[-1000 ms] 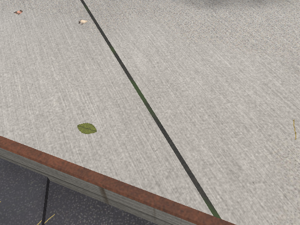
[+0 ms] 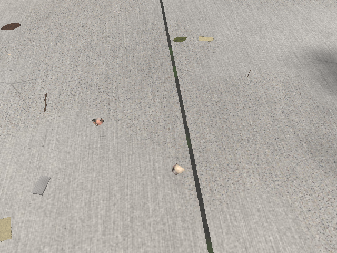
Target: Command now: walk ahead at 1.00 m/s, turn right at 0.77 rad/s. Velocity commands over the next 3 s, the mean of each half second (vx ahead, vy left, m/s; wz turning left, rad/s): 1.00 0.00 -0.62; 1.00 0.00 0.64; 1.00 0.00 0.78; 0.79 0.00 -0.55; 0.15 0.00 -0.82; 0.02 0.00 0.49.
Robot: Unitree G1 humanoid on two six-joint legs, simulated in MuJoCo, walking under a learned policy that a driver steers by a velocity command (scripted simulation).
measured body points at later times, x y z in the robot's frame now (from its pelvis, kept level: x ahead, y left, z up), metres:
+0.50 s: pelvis +0.49 +0.02 +0.03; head +0.51 +0.02 +0.48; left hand +0.78 +0.21 -0.04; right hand +0.39 -0.26 -0.09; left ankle +0.50 +0.16 -0.71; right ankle +0.46 -0.08 -0.63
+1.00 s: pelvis +0.95 -0.07 +0.01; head +0.97 -0.06 +0.46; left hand +0.89 +0.22 -0.11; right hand +1.21 -0.32 -0.04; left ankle +1.14 +0.03 -0.65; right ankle +0.76 -0.19 -0.71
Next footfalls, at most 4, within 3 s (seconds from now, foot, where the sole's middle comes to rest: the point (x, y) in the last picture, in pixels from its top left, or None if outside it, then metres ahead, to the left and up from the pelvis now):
0.30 left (141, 249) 0.54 0.14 -0.75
0.68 right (224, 193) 0.80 -0.20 -0.75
1.10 left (180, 119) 1.24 0.00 -0.75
1.54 right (179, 67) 1.70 0.01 -0.75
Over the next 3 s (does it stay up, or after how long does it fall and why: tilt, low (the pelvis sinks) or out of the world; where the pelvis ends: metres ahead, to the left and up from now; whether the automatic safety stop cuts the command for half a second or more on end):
stays up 2.03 0.18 0.03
